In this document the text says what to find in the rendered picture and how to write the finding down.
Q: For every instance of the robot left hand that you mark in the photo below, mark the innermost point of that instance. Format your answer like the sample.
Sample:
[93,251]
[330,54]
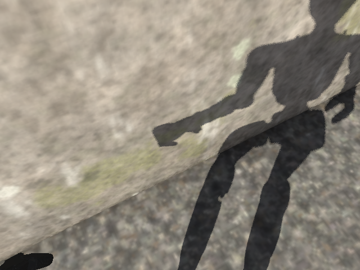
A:
[33,261]

